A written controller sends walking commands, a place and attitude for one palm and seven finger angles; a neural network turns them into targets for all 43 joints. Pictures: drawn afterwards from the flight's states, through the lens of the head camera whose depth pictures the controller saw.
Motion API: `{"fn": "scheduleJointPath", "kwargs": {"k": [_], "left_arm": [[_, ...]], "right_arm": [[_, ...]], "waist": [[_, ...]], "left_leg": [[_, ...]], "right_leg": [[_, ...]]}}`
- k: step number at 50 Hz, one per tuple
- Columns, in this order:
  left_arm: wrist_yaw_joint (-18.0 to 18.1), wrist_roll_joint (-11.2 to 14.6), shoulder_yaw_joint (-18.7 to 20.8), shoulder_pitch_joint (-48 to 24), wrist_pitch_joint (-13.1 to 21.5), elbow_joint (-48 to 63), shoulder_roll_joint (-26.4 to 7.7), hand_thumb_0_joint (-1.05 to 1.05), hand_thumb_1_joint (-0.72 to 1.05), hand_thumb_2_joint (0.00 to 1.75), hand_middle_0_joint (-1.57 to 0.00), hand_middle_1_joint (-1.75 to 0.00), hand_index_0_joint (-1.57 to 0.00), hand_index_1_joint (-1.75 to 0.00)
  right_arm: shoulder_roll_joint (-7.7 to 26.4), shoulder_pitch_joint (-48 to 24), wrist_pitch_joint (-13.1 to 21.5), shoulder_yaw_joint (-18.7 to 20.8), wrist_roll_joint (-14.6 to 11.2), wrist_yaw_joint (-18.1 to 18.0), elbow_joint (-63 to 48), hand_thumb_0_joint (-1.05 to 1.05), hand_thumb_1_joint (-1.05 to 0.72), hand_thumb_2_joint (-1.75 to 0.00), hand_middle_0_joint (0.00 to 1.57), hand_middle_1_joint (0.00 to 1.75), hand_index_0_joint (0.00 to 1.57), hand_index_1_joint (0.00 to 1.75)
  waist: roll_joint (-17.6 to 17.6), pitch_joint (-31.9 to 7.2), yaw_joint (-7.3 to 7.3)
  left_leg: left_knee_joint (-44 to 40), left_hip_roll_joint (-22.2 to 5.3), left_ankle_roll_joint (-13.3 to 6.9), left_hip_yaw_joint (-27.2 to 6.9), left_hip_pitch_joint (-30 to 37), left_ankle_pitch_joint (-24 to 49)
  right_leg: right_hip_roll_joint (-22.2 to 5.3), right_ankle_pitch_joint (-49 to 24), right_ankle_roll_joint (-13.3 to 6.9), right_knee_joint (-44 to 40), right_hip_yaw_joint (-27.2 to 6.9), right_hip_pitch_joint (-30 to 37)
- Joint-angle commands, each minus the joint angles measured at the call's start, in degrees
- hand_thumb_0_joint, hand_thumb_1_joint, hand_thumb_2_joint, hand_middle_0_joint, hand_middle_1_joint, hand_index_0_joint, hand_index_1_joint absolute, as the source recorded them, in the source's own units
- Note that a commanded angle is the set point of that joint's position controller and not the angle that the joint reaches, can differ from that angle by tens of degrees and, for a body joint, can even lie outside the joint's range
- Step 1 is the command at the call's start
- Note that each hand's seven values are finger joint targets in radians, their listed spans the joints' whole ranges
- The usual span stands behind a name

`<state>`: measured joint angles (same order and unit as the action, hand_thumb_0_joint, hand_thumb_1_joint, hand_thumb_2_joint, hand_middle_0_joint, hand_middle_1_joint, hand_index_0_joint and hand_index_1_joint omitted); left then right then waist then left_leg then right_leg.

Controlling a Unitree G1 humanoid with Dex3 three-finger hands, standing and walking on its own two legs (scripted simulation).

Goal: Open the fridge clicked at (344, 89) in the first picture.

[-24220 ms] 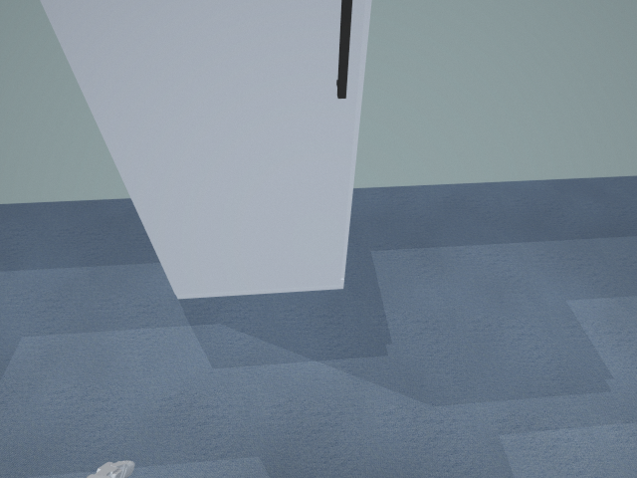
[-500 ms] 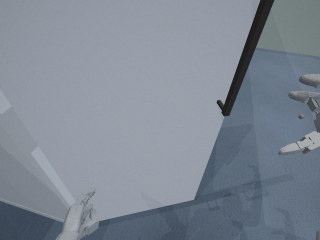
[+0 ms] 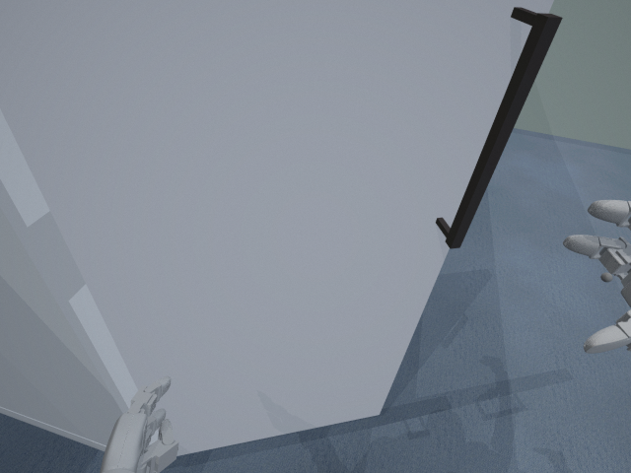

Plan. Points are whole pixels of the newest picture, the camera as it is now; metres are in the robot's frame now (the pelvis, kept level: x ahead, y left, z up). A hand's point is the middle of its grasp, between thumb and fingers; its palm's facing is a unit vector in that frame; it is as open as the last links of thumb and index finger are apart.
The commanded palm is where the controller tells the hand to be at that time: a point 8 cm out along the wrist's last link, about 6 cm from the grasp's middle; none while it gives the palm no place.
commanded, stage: draw the hand back to the body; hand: right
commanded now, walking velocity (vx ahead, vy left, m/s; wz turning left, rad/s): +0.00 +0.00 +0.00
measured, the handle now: (482, 146) +0.47 -0.20 +0.25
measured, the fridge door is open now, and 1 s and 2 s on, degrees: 61 61 61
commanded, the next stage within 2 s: step back with the hand held close in 1.26 s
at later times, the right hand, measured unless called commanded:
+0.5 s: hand (623, 324) +0.24 -0.30 +0.18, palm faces +0.50 +0.82 -0.28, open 12.6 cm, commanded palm +0.18 -0.32 +0.19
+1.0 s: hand (618, 358) +0.21 -0.28 +0.16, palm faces +0.46 +0.81 -0.36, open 7.9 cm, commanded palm +0.16 -0.32 +0.18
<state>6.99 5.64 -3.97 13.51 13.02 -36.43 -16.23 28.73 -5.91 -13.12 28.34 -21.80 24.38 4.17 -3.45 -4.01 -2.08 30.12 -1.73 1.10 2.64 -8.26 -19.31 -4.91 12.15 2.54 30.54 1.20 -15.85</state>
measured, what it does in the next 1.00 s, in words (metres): stands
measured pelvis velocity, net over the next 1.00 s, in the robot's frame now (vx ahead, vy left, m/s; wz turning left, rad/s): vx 0.02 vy -0.01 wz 0.02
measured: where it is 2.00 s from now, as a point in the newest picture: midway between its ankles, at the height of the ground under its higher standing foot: outside the picture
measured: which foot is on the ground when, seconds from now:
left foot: down 0.00-1.00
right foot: down 0.00-1.00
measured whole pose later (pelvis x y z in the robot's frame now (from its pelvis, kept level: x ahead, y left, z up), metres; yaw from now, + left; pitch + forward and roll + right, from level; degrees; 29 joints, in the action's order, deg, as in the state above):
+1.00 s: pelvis +0.02 -0.01 +0.01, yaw +1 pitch -5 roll +0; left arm 6.2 -0.6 -1.4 11.4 7.9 -37.7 -13.0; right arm 19.6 26.1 3.2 19.8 -4.5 -6.1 -22.2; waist -2.2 0.7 -4.6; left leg 23.5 -3.0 2.4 1.2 -0.9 -17.6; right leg -3.8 12.1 1.7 25.9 3.2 -8.7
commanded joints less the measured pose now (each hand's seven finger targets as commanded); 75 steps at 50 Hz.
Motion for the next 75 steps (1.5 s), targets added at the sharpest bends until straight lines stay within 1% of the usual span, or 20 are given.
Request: {"fn": "scheduleJointPath", "kwargs": {"k": [1,4,5,9,10,11,12,15,18,19,26,29,37,44,50,68,69,70,72,75], "left_arm": [[0.25,-0.10,2.45,-10.58,4.11,10.85,-5.59,0.00,0.90,0.90,-0.20,-0.30,-0.20,-0.30],[0.59,-0.48,2.30,-11.05,4.67,11.15,-5.18,0.00,0.90,0.90,-0.20,-0.30,-0.20,-0.30],[0.83,-0.59,2.42,-10.81,4.92,11.01,-5.35,0.00,0.90,0.90,-0.20,-0.30,-0.20,-0.30],[1.24,-1.10,1.94,-11.08,6.11,10.37,-4.60,0.00,0.90,0.90,-0.20,-0.30,-0.20,-0.30],[0.21,-4.04,2.79,-9.91,6.09,9.07,-4.31,0.00,0.90,0.90,-0.20,-0.30,-0.20,-0.30],[0.09,-4.15,2.68,-10.10,5.99,8.21,-4.03,0.00,0.90,0.90,-0.20,-0.30,-0.20,-0.30],[-0.20,-4.40,3.06,-9.86,5.35,7.70,-3.91,0.00,0.90,0.90,-0.20,-0.30,-0.20,-0.30],[-0.50,-5.03,4.07,-9.69,3.93,7.18,-4.08,0.00,0.90,0.90,-0.20,-0.30,-0.20,-0.30],[-0.60,-5.44,4.13,-9.94,2.95,6.96,-3.70,0.00,0.90,0.90,-0.20,-0.30,-0.20,-0.30],[-0.36,-5.69,4.19,-10.03,2.63,6.38,-3.87,0.00,0.90,0.90,-0.20,-0.30,-0.20,-0.30],[-0.65,-6.25,4.54,-10.27,1.05,6.81,-3.42,0.00,0.90,0.90,-0.20,-0.30,-0.20,-0.30],[-0.83,-6.29,4.78,-10.45,-0.04,6.97,-3.38,0.00,0.90,0.90,-0.20,-0.30,-0.20,-0.30],[-0.76,-6.12,4.79,-10.53,-1.96,8.35,-2.73,0.00,0.90,0.90,-0.20,-0.30,-0.20,-0.30],[-0.42,-6.42,4.86,-10.44,-1.96,8.64,-2.75,0.00,0.90,0.90,-0.20,-0.30,-0.20,-0.30],[0.29,-6.56,4.76,-10.43,-1.61,8.07,-2.58,0.00,0.90,0.90,-0.20,-0.30,-0.20,-0.30],[0.14,-6.98,4.64,-10.99,-1.83,7.89,-2.20,0.00,0.90,0.90,-0.20,-0.30,-0.20,-0.30],[0.12,-7.08,4.56,-11.18,-1.72,7.79,-2.50,0.00,0.90,0.90,-0.20,-0.30,-0.20,-0.30],[-0.67,-6.43,4.22,-12.33,-3.21,9.36,-3.20,0.00,0.90,0.90,-0.20,-0.30,-0.20,-0.30],[-1.07,-6.79,4.27,-11.32,-5.23,8.45,-1.90,0.00,0.90,0.90,-0.20,-0.30,-0.20,-0.30],[-1.11,-6.56,5.25,-10.66,-7.23,10.48,-2.43,0.00,0.90,0.90,-0.20,-0.30,-0.20,-0.30]], "right_arm": [[14.12,-10.27,1.13,4.93,-0.81,-0.28,-12.05,0.00,0.55,-0.20,0.25,1.15,0.25,1.15],[13.78,-10.90,1.42,4.57,-0.60,-1.29,-18.13,0.00,0.55,-0.20,0.25,1.15,0.25,1.15],[15.10,-10.72,1.80,5.87,-0.66,-1.57,-19.26,0.00,0.51,-0.22,0.25,1.13,0.25,1.13],[14.00,-8.69,4.18,5.86,-1.02,-1.89,-23.96,0.00,0.37,-0.29,0.24,1.04,0.24,1.04],[16.66,-9.23,11.23,4.99,9.07,-13.63,-30.64,0.00,0.33,-0.31,0.24,1.02,0.24,1.02],[8.80,-1.20,12.74,1.61,9.71,-18.52,-23.50,0.00,0.30,-0.32,0.24,1.00,0.24,1.00],[5.98,2.28,14.14,0.23,10.98,-21.61,-24.12,0.00,0.26,-0.34,0.24,0.98,0.24,0.98],[6.78,5.27,18.19,1.29,13.59,-26.76,-30.21,0.00,0.15,-0.39,0.24,0.92,0.24,0.92],[5.88,5.53,20.30,0.20,15.38,-29.15,-32.13,0.00,0.04,-0.44,0.23,0.85,0.23,0.85],[5.66,6.23,20.62,-0.14,15.70,-29.62,-31.18,0.00,0.01,-0.46,0.23,0.83,0.23,0.83],[3.89,13.28,21.41,-1.30,17.27,-31.30,-35.11,0.00,-0.25,-0.58,0.22,0.68,0.22,0.68],[3.72,17.71,21.14,-0.67,17.14,-31.25,-34.69,0.00,-0.36,-0.64,0.22,0.62,0.22,0.62],[2.61,22.88,20.62,-0.82,16.97,-30.93,-35.87,0.00,-0.65,-0.78,0.21,0.45,0.21,0.45],[2.30,26.61,20.44,-1.42,17.32,-31.12,-38.40,0.00,-0.90,-0.90,0.20,0.30,0.20,0.30],[2.38,23.25,20.51,-1.67,17.54,-31.42,-37.91,0.00,-0.90,-0.90,0.20,0.30,0.20,0.30],[2.36,24.15,20.67,-1.13,17.26,-30.71,-37.01,0.00,-0.90,-0.90,0.20,0.30,0.20,0.30],[0.79,21.47,20.64,-3.83,17.64,-30.46,-37.65,0.00,-0.90,-0.90,0.20,0.30,0.20,0.30],[8.16,14.14,23.04,2.26,18.26,-31.11,-41.74,0.00,-0.90,-0.90,0.20,0.30,0.20,0.30],[2.88,23.62,23.45,-1.72,18.76,-30.50,-34.90,0.00,-0.90,-0.90,0.20,0.30,0.20,0.30],[3.71,27.94,24.52,-0.25,18.73,-30.69,-37.88,0.00,-0.90,-0.90,0.20,0.30,0.20,0.30]], "waist": [[0.38,-3.35,-1.60],[-0.32,-3.56,-1.50],[-0.86,-4.98,-1.41],[-1.56,-6.12,-1.66],[-0.83,2.42,-1.99],[1.37,3.98,-0.63],[2.35,3.11,-1.10],[-0.88,-3.62,-1.68],[-2.37,-3.63,-1.58],[0.15,-2.43,-1.49],[-2.19,-3.93,-2.26],[0.60,-2.24,-2.44],[0.27,1.49,-2.29],[-0.05,0.94,-2.43],[-0.01,3.20,-1.89],[1.08,2.87,-2.58],[1.06,2.56,-2.18],[1.96,7.95,0.25],[6.91,6.02,0.42],[4.02,-0.60,0.29]], "left_leg": [[-6.48,1.45,-0.49,0.26,-8.71,12.13],[-6.73,1.57,-0.63,0.23,-8.74,11.01],[-6.57,1.52,-0.57,0.20,-8.62,11.01],[-6.05,1.86,-0.81,0.59,-7.30,13.23],[-10.57,0.95,-0.45,-1.08,-10.58,12.05],[-10.02,0.89,-0.64,0.05,-11.36,10.11],[-9.34,0.62,-0.65,0.43,-10.11,9.46],[-7.83,0.14,-1.00,-0.16,-5.60,11.32],[-7.49,0.37,-1.17,-0.04,-4.84,11.63],[-8.16,0.42,-1.14,0.00,-4.37,11.64],[-6.95,0.57,-1.57,0.47,-1.05,17.04],[-7.71,0.71,-1.48,0.67,-0.32,17.80],[-9.33,0.95,-1.17,0.67,-1.48,14.68],[-10.61,1.05,-1.08,0.50,-0.63,15.20],[-12.14,1.22,-0.81,0.30,-2.19,12.75],[-13.11,1.49,-0.47,0.11,-0.15,14.59],[-13.16,1.42,-0.45,0.04,0.16,15.06],[-16.92,-1.38,-0.55,-3.64,-7.16,19.62],[-15.38,-3.34,-0.82,-3.79,-6.82,23.92],[-10.76,-3.08,-0.32,-2.38,-3.35,29.78]], "right_leg": [[4.43,-3.97,-4.21,-2.72,0.86,8.77],[4.37,-3.86,-4.36,-2.50,0.55,9.77],[4.42,-3.88,-4.36,-2.31,0.56,10.46],[4.29,-5.66,-4.38,-1.95,0.31,12.04],[4.49,-5.07,-4.20,-1.69,1.44,8.43],[3.99,-3.21,-3.67,-2.44,1.47,8.49],[3.58,-1.98,-3.59,-2.97,1.15,8.70],[3.29,-3.44,-4.02,-4.09,1.93,11.48],[3.35,-4.28,-4.05,-5.29,2.08,12.58],[3.16,-4.47,-4.25,-5.62,1.89,12.06],[2.98,-11.12,-4.04,-6.64,1.51,14.57],[2.81,-11.84,-4.05,-7.07,1.70,13.72],[2.70,-8.52,-3.76,-8.10,2.13,12.84],[3.11,-8.81,-4.00,-8.06,2.52,13.95],[3.40,-6.43,-4.10,-8.40,2.97,14.72],[3.97,-7.99,-4.20,-9.35,3.16,15.46],[4.07,-8.27,-4.35,-9.40,3.18,15.65],[2.92,-5.42,-4.75,-5.68,3.70,11.01],[3.17,-6.19,-4.62,-3.04,3.03,9.30],[2.24,-14.57,-4.60,-3.52,3.09,10.55]]}}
